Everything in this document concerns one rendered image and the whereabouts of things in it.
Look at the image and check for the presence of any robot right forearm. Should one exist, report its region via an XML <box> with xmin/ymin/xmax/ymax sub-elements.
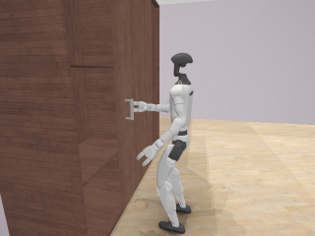
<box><xmin>147</xmin><ymin>103</ymin><xmax>170</xmax><ymax>113</ymax></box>

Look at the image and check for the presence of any right robot hand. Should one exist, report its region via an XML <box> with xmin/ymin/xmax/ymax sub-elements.
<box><xmin>133</xmin><ymin>101</ymin><xmax>148</xmax><ymax>112</ymax></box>

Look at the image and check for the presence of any left robot hand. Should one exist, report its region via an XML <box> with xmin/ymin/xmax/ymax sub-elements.
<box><xmin>136</xmin><ymin>145</ymin><xmax>158</xmax><ymax>167</ymax></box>

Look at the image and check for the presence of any robot left forearm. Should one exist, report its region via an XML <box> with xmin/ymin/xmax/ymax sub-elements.
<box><xmin>153</xmin><ymin>118</ymin><xmax>183</xmax><ymax>151</ymax></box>

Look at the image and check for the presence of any humanoid robot torso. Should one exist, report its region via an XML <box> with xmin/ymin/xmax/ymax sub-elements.
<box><xmin>169</xmin><ymin>81</ymin><xmax>194</xmax><ymax>150</ymax></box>

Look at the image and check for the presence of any robot left foot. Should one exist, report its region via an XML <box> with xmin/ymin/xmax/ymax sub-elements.
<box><xmin>158</xmin><ymin>221</ymin><xmax>185</xmax><ymax>234</ymax></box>

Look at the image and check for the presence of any wardrobe door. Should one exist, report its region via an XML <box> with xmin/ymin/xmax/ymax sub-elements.
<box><xmin>110</xmin><ymin>0</ymin><xmax>153</xmax><ymax>208</ymax></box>
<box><xmin>151</xmin><ymin>3</ymin><xmax>157</xmax><ymax>143</ymax></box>

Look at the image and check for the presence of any handle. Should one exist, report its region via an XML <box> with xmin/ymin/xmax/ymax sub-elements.
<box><xmin>125</xmin><ymin>98</ymin><xmax>134</xmax><ymax>120</ymax></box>

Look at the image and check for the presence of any robot left upper arm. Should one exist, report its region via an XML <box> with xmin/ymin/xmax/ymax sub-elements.
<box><xmin>170</xmin><ymin>85</ymin><xmax>187</xmax><ymax>128</ymax></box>

